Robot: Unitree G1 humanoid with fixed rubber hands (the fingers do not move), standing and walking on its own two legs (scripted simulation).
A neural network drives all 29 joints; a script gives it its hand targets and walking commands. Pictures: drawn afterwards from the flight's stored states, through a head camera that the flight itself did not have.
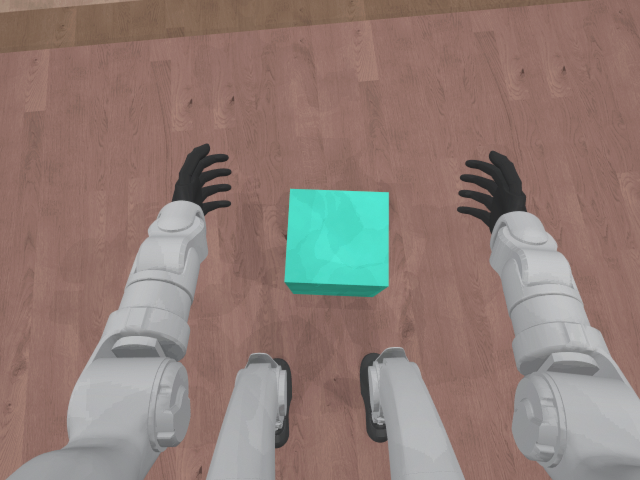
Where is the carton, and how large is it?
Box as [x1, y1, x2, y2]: [284, 189, 388, 296]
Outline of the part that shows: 290,189 284,281 292,292 308,294 373,296 388,285 388,192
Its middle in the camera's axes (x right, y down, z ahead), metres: +0.04 +0.01 +0.93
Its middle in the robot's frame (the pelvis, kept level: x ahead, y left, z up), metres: +0.48 -0.03 -0.53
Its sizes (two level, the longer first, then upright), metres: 0.210 0.200 0.250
